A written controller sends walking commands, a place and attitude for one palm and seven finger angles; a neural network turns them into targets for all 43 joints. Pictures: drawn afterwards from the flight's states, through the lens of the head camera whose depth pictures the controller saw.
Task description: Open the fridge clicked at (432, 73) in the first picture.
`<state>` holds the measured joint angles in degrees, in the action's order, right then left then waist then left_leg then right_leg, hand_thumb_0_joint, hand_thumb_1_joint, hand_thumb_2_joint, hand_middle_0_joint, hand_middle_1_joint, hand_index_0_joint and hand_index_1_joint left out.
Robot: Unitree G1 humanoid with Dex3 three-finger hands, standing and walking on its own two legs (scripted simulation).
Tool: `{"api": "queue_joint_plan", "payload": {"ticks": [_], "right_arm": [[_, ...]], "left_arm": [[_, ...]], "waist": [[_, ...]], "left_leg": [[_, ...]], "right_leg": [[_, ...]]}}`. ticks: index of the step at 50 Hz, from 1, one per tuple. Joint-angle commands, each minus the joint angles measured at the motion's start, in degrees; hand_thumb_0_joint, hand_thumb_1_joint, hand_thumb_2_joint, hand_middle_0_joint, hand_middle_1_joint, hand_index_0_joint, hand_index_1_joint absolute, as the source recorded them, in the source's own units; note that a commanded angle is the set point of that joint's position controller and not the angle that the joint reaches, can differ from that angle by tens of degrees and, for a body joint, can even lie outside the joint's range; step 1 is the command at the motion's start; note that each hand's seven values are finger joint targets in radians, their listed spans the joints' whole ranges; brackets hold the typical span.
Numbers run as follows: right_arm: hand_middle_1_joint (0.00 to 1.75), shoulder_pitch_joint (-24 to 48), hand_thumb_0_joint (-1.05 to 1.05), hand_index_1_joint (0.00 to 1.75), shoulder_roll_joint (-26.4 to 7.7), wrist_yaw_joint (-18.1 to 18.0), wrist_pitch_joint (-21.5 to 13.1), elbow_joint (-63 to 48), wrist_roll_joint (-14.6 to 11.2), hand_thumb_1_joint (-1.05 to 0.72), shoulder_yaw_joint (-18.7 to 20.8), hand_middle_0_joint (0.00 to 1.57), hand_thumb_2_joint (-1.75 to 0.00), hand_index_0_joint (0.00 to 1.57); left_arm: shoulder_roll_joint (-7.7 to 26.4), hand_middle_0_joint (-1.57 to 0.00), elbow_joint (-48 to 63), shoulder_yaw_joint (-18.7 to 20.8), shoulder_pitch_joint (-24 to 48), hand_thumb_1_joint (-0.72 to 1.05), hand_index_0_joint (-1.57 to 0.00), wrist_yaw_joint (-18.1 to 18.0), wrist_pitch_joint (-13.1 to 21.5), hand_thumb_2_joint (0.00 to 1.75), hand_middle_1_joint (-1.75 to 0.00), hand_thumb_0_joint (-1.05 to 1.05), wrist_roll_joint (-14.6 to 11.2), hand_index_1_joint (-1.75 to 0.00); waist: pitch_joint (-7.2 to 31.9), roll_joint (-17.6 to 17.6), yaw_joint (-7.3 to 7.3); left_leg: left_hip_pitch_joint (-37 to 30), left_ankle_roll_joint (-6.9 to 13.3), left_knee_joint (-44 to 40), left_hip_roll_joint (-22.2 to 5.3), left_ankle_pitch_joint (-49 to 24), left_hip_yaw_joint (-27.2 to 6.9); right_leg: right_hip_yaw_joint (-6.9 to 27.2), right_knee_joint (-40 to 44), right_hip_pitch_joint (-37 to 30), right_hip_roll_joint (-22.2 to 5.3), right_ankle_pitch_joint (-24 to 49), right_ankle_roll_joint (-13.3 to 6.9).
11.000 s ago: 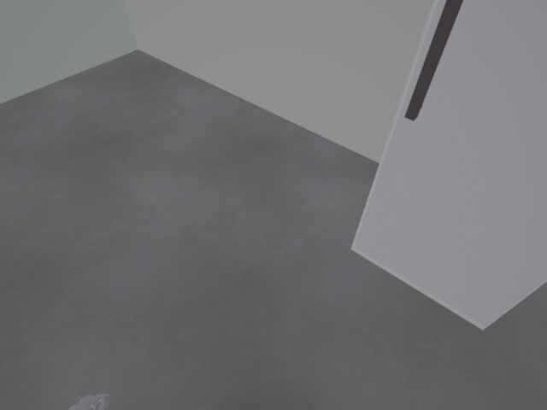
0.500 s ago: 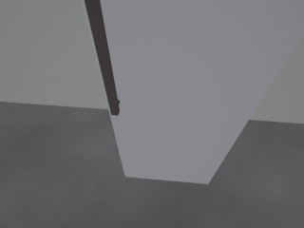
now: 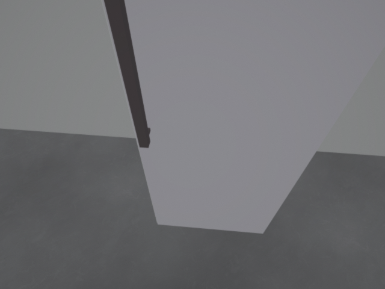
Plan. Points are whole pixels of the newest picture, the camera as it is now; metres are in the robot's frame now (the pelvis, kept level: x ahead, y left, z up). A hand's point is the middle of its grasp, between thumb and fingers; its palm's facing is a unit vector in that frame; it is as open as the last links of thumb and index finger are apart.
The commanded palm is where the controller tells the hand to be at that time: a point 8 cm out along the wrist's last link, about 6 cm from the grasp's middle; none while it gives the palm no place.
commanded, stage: raise the hand to about handle height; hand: left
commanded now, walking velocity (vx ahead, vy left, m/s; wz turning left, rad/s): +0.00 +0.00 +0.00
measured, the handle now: (134, 79) +0.49 +0.16 +0.19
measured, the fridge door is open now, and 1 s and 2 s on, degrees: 0 0 0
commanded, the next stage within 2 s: none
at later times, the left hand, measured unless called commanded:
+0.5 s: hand (95, 274) +0.15 +0.20 -0.02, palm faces +0.08 -1.00 +0.01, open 8.7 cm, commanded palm +0.13 +0.25 +0.00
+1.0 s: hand (63, 219) +0.22 +0.25 +0.07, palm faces +0.02 -1.00 -0.08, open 11.7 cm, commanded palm +0.18 +0.30 +0.09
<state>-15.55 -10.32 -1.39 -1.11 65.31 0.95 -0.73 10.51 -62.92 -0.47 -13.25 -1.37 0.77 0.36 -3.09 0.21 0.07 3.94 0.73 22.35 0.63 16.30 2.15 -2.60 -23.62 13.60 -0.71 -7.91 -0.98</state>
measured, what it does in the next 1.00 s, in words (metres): stands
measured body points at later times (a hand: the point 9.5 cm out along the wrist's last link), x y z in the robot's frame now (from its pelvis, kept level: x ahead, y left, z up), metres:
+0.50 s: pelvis -0.01 -0.01 -0.06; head +0.03 +0.00 +0.39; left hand +0.14 +0.25 -0.02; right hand +0.24 -0.26 -0.06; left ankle -0.04 +0.11 -0.74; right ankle +0.05 -0.11 -0.74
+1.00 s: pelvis +0.01 +0.01 -0.03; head +0.03 +0.01 +0.42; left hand +0.21 +0.31 +0.08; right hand +0.18 -0.21 -0.10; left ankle -0.04 +0.11 -0.74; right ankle +0.05 -0.11 -0.74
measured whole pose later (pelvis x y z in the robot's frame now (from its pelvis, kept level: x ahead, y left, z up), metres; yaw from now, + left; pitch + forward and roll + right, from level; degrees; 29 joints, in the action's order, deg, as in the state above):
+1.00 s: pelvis +0.01 +0.01 -0.03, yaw +2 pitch +5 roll -2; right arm -16.4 -15.4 -4.0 -17.9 34.0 -2.6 -3.2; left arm 19.2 4.9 18.8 -18.1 23.2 8.4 -21.1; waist 3.0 -2.3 -1.4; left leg 21.7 1.8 44.0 0.6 27.1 -0.4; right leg -4.9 -40.5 28.5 -1.7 -16.7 0.1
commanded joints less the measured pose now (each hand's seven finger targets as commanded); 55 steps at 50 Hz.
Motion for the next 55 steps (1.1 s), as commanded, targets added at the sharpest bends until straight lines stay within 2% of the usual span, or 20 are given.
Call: {"api": "queue_joint_plan", "payload": {"ticks": [1, 2, 3, 4, 5, 6, 7, 8, 9, 12, 15, 18, 20, 23, 25, 29, 37, 40, 51, 55], "right_arm": [[0.3, -3.94, 0.0, 0.3, -6.47, -0.27, -0.81, -1.42, -0.18, -0.9, 1.51, 0.2, -0.9, 0.2], [0.3, -3.92, 0.0, 0.3, -6.42, -0.25, -0.8, -1.35, -0.13, -0.9, 1.49, 0.2, -0.9, 0.2], [0.3, 0.76, 0.0, 0.3, -6.17, 0.01, -1.82, -5.2, -0.53, -0.9, 1.49, 0.2, -0.9, 0.2], [0.3, 2.6, 0.0, 0.3, -14.6, -2.34, -10.48, -26.36, -3.62, -0.9, 2.53, 0.2, -0.9, 0.2], [0.3, 5.75, 0.0, 0.3, -9.88, -4.09, -15.21, -24.26, -3.35, -0.9, 0.74, 0.2, -0.9, 0.2], [0.3, 6.48, 0.0, 0.3, -7.33, -3.82, -17.81, -26.61, -2.87, -0.9, 0.96, 0.2, -0.9, 0.2], [0.3, 5.14, 0.0, 0.3, -8.08, -3.57, -18.66, -24.46, -3.25, -0.9, 1.26, 0.2, -0.9, 0.2], [0.3, 6.05, 0.0, 0.3, -10.35, -2.92, -19.57, -27.87, -2.93, -0.9, 2.51, 0.2, -0.9, 0.2], [0.3, 5.3, 0.0, 0.3, -10.69, -2.41, -20.24, -28.74, -2.34, -0.9, 3.79, 0.2, -0.9, 0.2], [0.3, 7.11, 0.0, 0.3, -10.64, 0.29, -20.29, -34.52, -1.71, -0.9, 4.76, 0.2, -0.9, 0.2], [0.3, 9.14, 0.0, 0.3, -13.33, 2.85, -18.61, -41.63, -1.76, -0.9, 6.22, 0.2, -0.9, 0.2], [0.3, 9.84, 0.0, 0.3, -12.16, 1.34, -16.73, -46.83, -3.89, -0.9, 5.66, 0.2, -0.9, 0.2], [0.3, 8.74, 0.0, 0.3, -11.59, 0.25, -16.06, -48.4, -3.73, -0.9, 5.2, 0.2, -0.9, 0.2], [0.3, 5.2, 0.0, 0.3, -9.74, -0.54, -16.21, -47.82, -2.93, -0.9, 5.0, 0.2, -0.9, 0.2], [0.3, 3.42, 0.0, 0.3, -10.51, -0.88, -16.36, -46.2, -2.06, -0.9, 4.28, 0.2, -0.9, 0.2], [0.3, 3.63, 0.0, 0.3, -10.73, -1.77, -17.5, -43.09, -2.98, -0.9, 3.65, 0.2, -0.9, 0.2], [0.3, 7.56, 0.0, 0.3, -10.19, -2.89, -18.13, -43.41, -3.97, -0.9, 1.9, 0.2, -0.9, 0.2], [0.3, 7.69, 0.0, 0.3, -10.33, -2.76, -19.12, -42.86, -3.8, -0.9, 1.3, 0.2, -0.9, 0.2], [0.3, 4.94, 0.0, 0.3, -11.64, -3.32, -21.69, -41.13, -3.86, -0.9, 0.61, 0.2, -0.9, 0.2], [0.3, 5.87, 0.0, 0.3, -11.9, -3.9, -21.3, -40.46, -4.19, -0.9, 0.24, 0.2, -0.9, 0.2]], "left_arm": [[7.25, -0.2, 2.44, 1.64, -2.15, 0.9, -0.2, -0.69, 1.25, 0.9, -0.3, 0.0, 0.19, -0.3], [7.34, -0.2, 2.34, 1.64, -2.08, 0.9, -0.2, -0.69, 1.23, 0.9, -0.3, 0.0, 0.18, -0.3], [5.68, -0.2, -0.6, 1.2, -9.17, 0.9, -0.2, -3.09, 1.86, 0.9, -0.3, 0.0, 0.44, -0.3], [21.54, -0.2, 88.17, 12.53, 37.65, 0.88, -0.2, -2.14, 14.72, 0.89, -0.32, 0.0, -11.33, -0.32], [24.65, -0.2, 83.88, 15.55, 23.32, 0.85, -0.2, -4.59, 13.61, 0.88, -0.33, 0.0, -8.04, -0.33], [4.87, -0.21, 70.81, 4.65, -4.14, 0.83, -0.21, -4.15, 6.59, 0.87, -0.34, 0.0, -9.16, -0.34], [0.28, -0.21, 62.47, 4.35, -6.76, 0.81, -0.21, -3.91, 4.74, 0.86, -0.36, 0.0, -10.71, -0.36], [1.86, -0.21, 65.02, 5.12, -1.49, 0.78, -0.21, -2.47, 7.99, 0.85, -0.37, 0.0, -11.64, -0.37], [3.38, -0.21, 61.34, 8.31, -7.02, 0.76, -0.21, -0.32, 11.92, 0.84, -0.39, 0.0, -12.2, -0.39], [0.87, -0.22, 54.41, 9.49, -21.38, 0.69, -0.22, 9.9, 25.0, 0.81, -0.43, 0.0, -14.54, -0.43], [7.39, -0.22, 52.32, 14.61, -24.03, 0.62, -0.22, 21.54, 34.09, 0.78, -0.48, 0.0, -15.74, -0.48], [9.32, -0.22, 60.92, 17.96, -21.36, 0.55, -0.22, 25.14, 29.4, 0.75, -0.53, 0.0, -19.58, -0.53], [10.4, -0.23, 70.77, 19.61, -15.67, 0.5, -0.23, 23.93, 27.38, 0.73, -0.55, 0.0, -22.13, -0.55], [10.1, -0.23, 83.01, 18.37, -12.36, 0.43, -0.23, 19.57, 28.3, 0.7, -0.6, 0.0, -20.11, -0.6], [10.93, -0.24, 88.37, 15.35, -5.35, 0.39, -0.24, 18.59, 30.03, 0.68, -0.63, 0.0, -18.37, -0.63], [11.77, -0.24, 83.8, 14.22, -5.18, 0.29, -0.24, 20.61, 28.26, 0.64, -0.69, 0.0, -17.09, -0.69], [17.52, -0.26, 78.37, 24.95, -8.39, 0.11, -0.26, 24.01, 14.91, 0.56, -0.81, 0.0, -22.36, -0.81], [17.14, -0.26, 77.29, 25.88, -7.09, 0.04, -0.26, 23.73, 13.59, 0.53, -0.86, 0.0, -23.82, -0.86], [21.94, -0.28, 82.67, 27.2, 4.63, -0.22, -0.28, 23.96, 10.14, 0.42, -1.02, 0.0, -22.27, -1.02], [23.23, -0.29, 80.8, 28.06, 10.1, -0.31, -0.29, 24.01, 7.39, 0.38, -1.08, 0.0, -22.32, -1.08]], "waist": [[-0.48, -0.09, -0.03], [-0.28, -0.08, -0.02], [3.88, -2.66, -2.07], [29.05, -13.93, 3.29], [22.49, -19.21, 0.38], [15.17, -13.97, -0.6], [5.71, -3.28, 1.04], [-1.31, 2.64, 2.42], [-0.45, 8.63, 1.26], [1.89, 12.76, -1.94], [3.85, 5.81, -1.82], [11.51, 7.16, -3.25], [15.06, 1.64, -3.05], [19.34, -4.34, -1.26], [18.23, -5.29, 1.67], [16.19, -6.13, 2.84], [19.43, -1.3, -2.46], [16.28, 1.4, -2.88], [16.9, -5.32, -2.58], [12.52, -6.75, -2.89]], "left_leg": [[8.95, 0.67, -5.65, -6.46, -4.28, -4.75], [8.81, 0.63, -5.76, -6.53, -4.24, -4.75], [7.25, -0.36, 3.3, -8.04, -15.31, -1.21], [-1.14, -1.67, -2.67, -0.3, -18.24, -4.12], [-1.88, -2.27, -2.0, -0.53, -16.21, 0.37], [6.12, -2.98, -3.93, -1.81, -16.69, -2.39], [10.23, -2.85, -1.7, -1.41, -10.22, -3.19], [15.91, -1.63, 0.5, -1.21, -2.41, -4.52], [19.28, -0.95, 3.16, -0.76, 3.33, -3.73], [29.83, -1.85, 11.95, 0.72, 6.82, -1.03], [33.68, -1.77, 20.05, 2.01, 9.04, 0.24], [38.07, -0.22, 22.35, 2.81, 7.81, 1.12], [36.22, -0.14, 23.58, 2.64, 4.55, 0.24], [31.51, 0.05, 24.53, 1.08, -3.16, -1.2], [29.61, 0.41, 25.68, 0.33, -6.73, -2.69], [28.69, 0.44, 24.63, -0.24, -4.12, -3.84], [27.49, -0.15, 18.23, -0.2, -8.26, -4.38], [27.2, -0.33, 16.58, -0.38, -8.41, -4.6], [16.94, -0.94, 11.05, -0.86, -14.57, -4.84], [15.46, -1.13, 8.52, -0.89, -12.66, -5.08]], "right_leg": [[7.52, 3.32, -6.64, -6.5, 3.26, -1.85], [7.38, 3.24, -6.68, -6.51, 3.14, -1.83], [6.71, -4.69, -6.82, -8.48, 28.81, -1.14], [4.14, -3.8, -14.62, -2.14, 15.04, -1.06], [4.76, -6.65, -11.15, 0.08, 4.63, -2.27], [-0.75, -6.07, -6.57, -0.17, -3.49, -1.88], [-2.12, -4.62, -1.19, -0.38, -4.25, -0.74], [-2.01, -3.14, 3.95, -0.7, -7.94, 0.16], [-1.76, -3.13, 6.69, -0.82, -14.51, 0.5], [-0.57, -10.45, 10.7, -0.61, -21.34, -0.06], [4.11, -13.45, 12.0, -1.77, -23.95, -1.7], [6.59, -14.85, 10.7, -2.26, -22.59, -0.37], [6.82, -16.54, 10.58, -1.94, -19.7, -0.2], [4.39, -20.17, 9.78, -0.88, -6.24, -0.26], [2.82, -22.68, 11.77, 0.1, 0.57, -0.49], [1.09, -20.5, 13.39, 0.07, -2.68, -0.1], [-0.14, -16.51, 1.44, -0.82, 0.63, 0.05], [-0.49, -15.33, 1.53, -0.27, -0.09, 0.07], [-1.97, -12.09, -1.51, 0.01, 5.09, -0.16], [-2.31, -9.72, -1.64, 0.32, 2.98, -0.4]]}}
